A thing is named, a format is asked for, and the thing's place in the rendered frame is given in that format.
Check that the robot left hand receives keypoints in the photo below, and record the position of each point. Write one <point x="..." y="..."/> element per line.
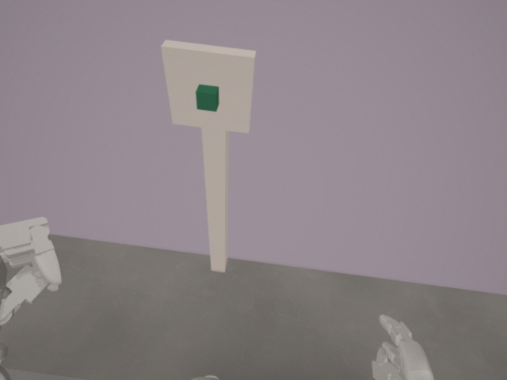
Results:
<point x="22" y="243"/>

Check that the button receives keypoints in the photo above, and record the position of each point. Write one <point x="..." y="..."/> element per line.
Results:
<point x="207" y="97"/>

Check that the panel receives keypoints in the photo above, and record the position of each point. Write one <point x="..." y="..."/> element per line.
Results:
<point x="186" y="66"/>

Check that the robot right hand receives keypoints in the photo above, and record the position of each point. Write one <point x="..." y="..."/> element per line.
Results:
<point x="409" y="359"/>

